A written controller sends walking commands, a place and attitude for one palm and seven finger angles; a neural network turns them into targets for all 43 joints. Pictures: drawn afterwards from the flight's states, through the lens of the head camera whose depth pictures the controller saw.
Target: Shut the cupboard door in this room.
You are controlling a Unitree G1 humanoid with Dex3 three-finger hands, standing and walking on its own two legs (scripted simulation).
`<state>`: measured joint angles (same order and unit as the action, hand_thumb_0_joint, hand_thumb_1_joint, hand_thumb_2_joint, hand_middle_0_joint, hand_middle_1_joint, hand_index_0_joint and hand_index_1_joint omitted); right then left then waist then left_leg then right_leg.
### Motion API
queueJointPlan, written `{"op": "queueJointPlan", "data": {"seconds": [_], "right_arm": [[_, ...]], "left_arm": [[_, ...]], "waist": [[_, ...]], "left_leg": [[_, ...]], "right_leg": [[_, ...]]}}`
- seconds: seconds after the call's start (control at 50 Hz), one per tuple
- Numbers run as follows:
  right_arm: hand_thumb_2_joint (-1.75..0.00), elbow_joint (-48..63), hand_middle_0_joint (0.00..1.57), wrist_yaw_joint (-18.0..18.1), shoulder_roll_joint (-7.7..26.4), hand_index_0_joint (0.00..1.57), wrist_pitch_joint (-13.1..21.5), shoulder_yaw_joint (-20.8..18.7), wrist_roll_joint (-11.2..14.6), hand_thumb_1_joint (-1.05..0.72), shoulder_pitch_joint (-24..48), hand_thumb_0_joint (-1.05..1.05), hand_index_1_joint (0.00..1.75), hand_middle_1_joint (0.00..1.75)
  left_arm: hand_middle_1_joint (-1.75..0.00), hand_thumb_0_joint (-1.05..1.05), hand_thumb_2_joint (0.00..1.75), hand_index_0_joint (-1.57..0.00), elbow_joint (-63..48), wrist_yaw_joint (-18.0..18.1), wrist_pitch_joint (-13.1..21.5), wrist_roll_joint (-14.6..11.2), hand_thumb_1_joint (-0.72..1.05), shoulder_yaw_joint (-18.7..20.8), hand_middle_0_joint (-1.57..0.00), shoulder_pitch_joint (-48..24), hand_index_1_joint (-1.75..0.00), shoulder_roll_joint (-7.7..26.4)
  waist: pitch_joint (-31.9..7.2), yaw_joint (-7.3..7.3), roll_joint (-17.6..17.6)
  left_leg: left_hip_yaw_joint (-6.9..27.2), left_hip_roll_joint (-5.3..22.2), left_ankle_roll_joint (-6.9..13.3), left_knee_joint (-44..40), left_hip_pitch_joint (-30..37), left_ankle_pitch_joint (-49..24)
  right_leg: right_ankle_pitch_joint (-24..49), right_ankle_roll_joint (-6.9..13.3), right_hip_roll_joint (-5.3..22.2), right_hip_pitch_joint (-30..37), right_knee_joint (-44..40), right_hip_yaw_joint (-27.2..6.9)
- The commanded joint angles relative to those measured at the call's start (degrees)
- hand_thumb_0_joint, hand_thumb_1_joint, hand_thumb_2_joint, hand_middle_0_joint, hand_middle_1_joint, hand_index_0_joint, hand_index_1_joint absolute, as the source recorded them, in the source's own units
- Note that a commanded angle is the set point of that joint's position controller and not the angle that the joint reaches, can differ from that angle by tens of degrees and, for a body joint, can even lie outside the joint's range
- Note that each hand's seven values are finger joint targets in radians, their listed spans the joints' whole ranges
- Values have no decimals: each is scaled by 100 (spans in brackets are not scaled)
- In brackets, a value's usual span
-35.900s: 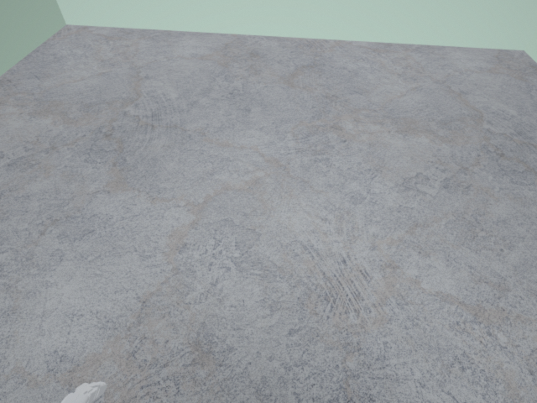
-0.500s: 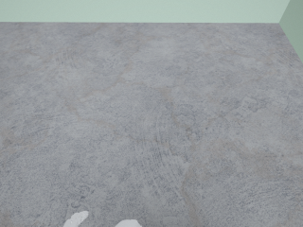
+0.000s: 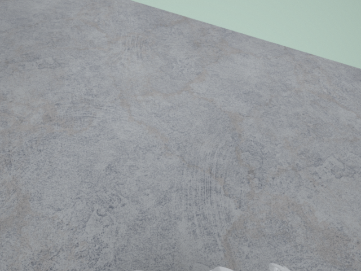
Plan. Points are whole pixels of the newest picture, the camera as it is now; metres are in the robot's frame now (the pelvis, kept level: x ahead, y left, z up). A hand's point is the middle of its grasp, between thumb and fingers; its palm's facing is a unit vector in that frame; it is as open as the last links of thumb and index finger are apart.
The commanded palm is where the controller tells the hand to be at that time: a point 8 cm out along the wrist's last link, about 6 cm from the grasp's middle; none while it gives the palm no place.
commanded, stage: turn or walk to find it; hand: left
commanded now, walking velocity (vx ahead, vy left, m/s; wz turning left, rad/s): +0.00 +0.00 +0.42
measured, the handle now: out of the picture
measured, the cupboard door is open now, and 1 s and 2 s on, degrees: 99 99 99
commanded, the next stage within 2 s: none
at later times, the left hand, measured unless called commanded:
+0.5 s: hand out of the picture +0.05 +0.16 -0.15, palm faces +0.21 -0.94 -0.27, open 7.4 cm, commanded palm none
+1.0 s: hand out of the picture -0.07 +0.20 -0.17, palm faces +0.46 -0.85 -0.25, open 7.4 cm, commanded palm none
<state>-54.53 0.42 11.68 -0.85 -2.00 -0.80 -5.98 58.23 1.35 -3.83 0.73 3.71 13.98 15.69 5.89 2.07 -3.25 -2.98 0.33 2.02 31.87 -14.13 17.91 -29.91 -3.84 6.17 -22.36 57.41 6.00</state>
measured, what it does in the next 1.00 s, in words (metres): steps on the spot, turning left: right foot, then left foot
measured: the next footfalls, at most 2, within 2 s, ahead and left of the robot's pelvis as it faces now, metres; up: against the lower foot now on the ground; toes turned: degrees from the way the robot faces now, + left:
right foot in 0.34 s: +0.06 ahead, -0.14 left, +0.00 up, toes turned +3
left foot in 0.80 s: -0.02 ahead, +0.10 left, +0.00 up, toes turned +26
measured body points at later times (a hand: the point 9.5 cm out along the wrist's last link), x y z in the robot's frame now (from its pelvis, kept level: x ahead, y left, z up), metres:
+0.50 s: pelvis +0.00 -0.05 +0.00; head +0.05 -0.07 +0.45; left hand +0.04 +0.20 -0.12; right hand +0.09 -0.29 -0.16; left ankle -0.06 +0.08 -0.65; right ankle +0.02 -0.14 -0.73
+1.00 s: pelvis -0.01 -0.01 +0.01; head +0.02 +0.03 +0.45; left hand -0.10 +0.25 -0.15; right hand +0.19 -0.19 -0.12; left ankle -0.06 +0.08 -0.73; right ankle +0.02 -0.15 -0.66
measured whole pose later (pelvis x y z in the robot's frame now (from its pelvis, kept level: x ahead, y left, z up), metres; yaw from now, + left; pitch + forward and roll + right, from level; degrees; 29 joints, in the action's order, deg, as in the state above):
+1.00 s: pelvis -0.01 -0.01 +0.01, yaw +25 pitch +0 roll -1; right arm -54.7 0.6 11.1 -0.8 -1.9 -0.9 -6.7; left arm 57.0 0.7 -3.2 0.8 3.7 12.2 15.4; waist 5.0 1.7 -2.0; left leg -0.9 -0.4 2.1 27.1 -12.6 14.6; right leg -25.7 -4.7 5.3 -25.3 59.2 3.6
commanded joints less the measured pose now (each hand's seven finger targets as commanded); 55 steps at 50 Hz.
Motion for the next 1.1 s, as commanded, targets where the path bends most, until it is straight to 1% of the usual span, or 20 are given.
{"op": "queueJointPlan", "data": {"seconds": [0.0, 0.18, 0.24, 0.28, 0.3, 0.32, 0.34, 0.36, 0.4, 0.46, 0.64, 0.7, 0.74, 0.76, 0.78, 0.8, 0.84, 0.9, 0.98, 1.08], "right_arm": [[-90, 223, 20, 96, 1089, 20, 62, -265, -15, -90, -371, 0, 30, 30], [-90, 248, 20, 37, 1139, 20, 5, -388, -52, -90, -530, 0, 30, 30], [-90, 330, 20, 28, 1151, 20, -24, -422, -62, -90, -345, 0, 30, 30], [-90, 328, 20, 17, 1059, 20, -28, -427, -23, -90, -339, 0, 30, 30], [-90, 354, 20, -2, 911, 20, -7, -407, 11, -90, -354, 0, 30, 30], [-90, 452, 20, -44, 533, 20, 14, -355, 58, -90, -497, 0, 30, 30], [-90, 570, 20, -43, 546, 20, -30, -371, 33, -90, -342, 0, 30, 30], [-90, 489, 20, -26, 697, 20, -149, -405, -22, -90, -311, 0, 30, 30], [-90, 261, 20, -83, 670, 20, -215, -435, -36, -90, -425, 0, 30, 30], [-90, 119, 20, -131, 577, 20, -228, -365, -41, -90, -646, 0, 30, 30], [-90, 221, 20, -116, 405, 20, -138, -179, 38, -90, 26, 0, 30, 30], [-90, 220, 20, -100, 417, 20, -81, -161, 49, -90, -157, 0, 30, 30], [-90, 127, 20, -101, 594, 20, -3, -190, 25, -90, -494, 0, 30, 30], [-90, 132, 20, -90, 1052, 20, 57, -297, -11, -90, -711, 0, 30, 30], [-90, 141, 20, -64, 1533, 20, 26, -410, -8, -90, -936, 0, 30, 30], [-90, 30, 20, 1, 1546, 20, -2, -416, -16, -90, -1080, 0, 30, 30], [-90, 120, 20, 95, 1267, 20, -9, -350, -47, -90, -562, 0, 30, 30], [-90, 216, 20, 93, 1086, 20, 60, -279, -25, -90, -296, 0, 30, 30], [-90, 195, 20, 77, 1103, 20, 50, -329, -26, -90, -513, 0, 30, 30], [-90, 251, 20, 42, 1135, 20, 0, -386, -57, -90, -454, 0, 30, 30]], "left_arm": [[-30, 0, 90, -20, -474, -76, 209, 14, 90, 91, -20, -123, -30, 307], [-30, 0, 90, -20, -798, -68, 229, -9, 90, 25, -20, -545, -30, 188], [-30, 0, 90, -20, -767, -49, 274, -40, 90, 19, -20, -252, -30, 163], [-30, 0, 90, -20, -711, -34, 356, -40, 90, 42, -20, 20, -30, 242], [-30, 0, 90, -20, -669, -11, 421, -16, 90, 81, -20, 300, -30, 405], [-30, 0, 90, -20, -661, 44, 480, 81, 90, 165, -20, 404, -30, 891], [-30, 0, 90, -20, -748, 34, 454, 80, 90, 181, -20, 361, -30, 1106], [-30, 0, 90, -20, -788, 59, 474, 33, 90, 220, -20, 218, -30, 954], [-30, 0, 90, -20, -921, 73, 432, 25, 90, 140, -20, -359, -30, 610], [-30, 0, 90, -20, -934, 63, 501, 36, 90, 87, -20, -316, -30, 428], [-30, 0, 90, -20, -557, 39, 455, 92, 90, 202, -20, 460, -30, 794], [-30, 0, 90, -20, -509, 35, 421, 93, 90, 230, -20, 317, -30, 850], [-30, 0, 90, -20, -484, 19, 378, 17, 90, 233, -20, 228, -30, 806], [-30, 0, 90, -20, -578, -5, 333, -21, 90, 205, -20, 307, -30, 573], [-30, 0, 90, -20, -744, -37, 304, -20, 90, 62, -20, 139, -30, 220], [-30, 0, 90, -20, -809, 17, 218, 22, 90, 31, -20, -192, -30, 259], [-30, 0, 90, -20, -693, -24, 194, -2, 90, 89, -20, -413, -30, 307], [-30, 0, 90, -20, -488, -89, 216, 20, 90, 83, -20, -112, -30, 269], [-30, 0, 90, -20, -619, -67, 216, 1, 90, 53, -20, -318, -30, 241], [-30, 0, 90, -20, -773, -64, 230, -17, 90, 31, -20, -460, -30, 166]], "waist": [[-686, -235, 1031], [-644, -377, 1303], [-805, -242, 1339], [-864, -87, 1163], [-1050, 44, 727], [-1185, 39, -748], [-918, 108, -1094], [-764, 88, -1303], [-338, -215, -441], [-469, -251, -605], [-713, 146, -774], [-799, 1, -835], [-947, -236, -380], [-1175, -359, 769], [-1037, -468, 2115], [-1003, -625, 1939], [-521, -428, 1706], [-676, -215, 1115], [-716, -327, 999], [-665, -344, 1337]], "left_leg": [[1254, 1362, 672, -1224, 952, -3359], [1756, 1240, 769, -1100, 732, -2940], [1918, 1142, 711, -868, 451, -3013], [1923, 908, 466, -500, -10, -2706], [1724, 638, 201, -71, -388, -1949], [897, -100, -212, 988, -1392, -230], [620, -385, -333, 2139, -1602, 1682], [940, -172, -307, 3020, -1610, 1646], [861, 10, -370, 3872, -1691, 857], [630, 94, -529, 3862, -1707, 354], [11, 83, -540, 1511, -1102, 936], [-186, 65, -466, 563, -622, 627], [-208, 130, -366, -799, 493, -646], [916, 995, -13, -1143, 1409, -1822], [2245, 2199, 599, -1272, 1708, -3692], [2259, 2306, 931, -1345, 1229, -3331], [1942, 1840, 943, -1347, 759, -2708], [1328, 1383, 703, -1247, 927, -3054], [1477, 1389, 792, -1166, 1068, -3293], [1763, 1247, 761, -1081, 647, -2934]], "right_leg": [[542, -103, 44, -789, 677, -410], [413, -138, -230, -316, -888, -295], [663, -67, -399, 341, -1790, -206], [1599, -17, -417, 1185, -2983, -174], [2159, 53, -51, 1853, -3685, -452], [2860, 502, 1293, 2568, -3885, -1695], [3349, 1154, 2205, 1928, -3978, -2228], [2886, 1328, 2115, 1330, -4150, -2297], [2528, 1152, 1556, 994, -4062, -1449], [3052, 968, 1247, 1255, -3947, -725], [4621, 1182, 1447, 2058, -3471, -335], [4484, 1056, 1480, 1959, -3184, -148], [3854, 632, 1301, 1363, -2517, 207], [2457, 255, 793, 352, -1578, 517], [-615, -45, 160, -779, -488, 453], [-829, -16, 134, -713, 83, -107], [-144, -19, 137, -959, 519, -426], [499, -82, 38, -831, 536, -388], [453, -146, -48, -756, -22, -384], [428, -108, -251, -200, -972, -281]]}}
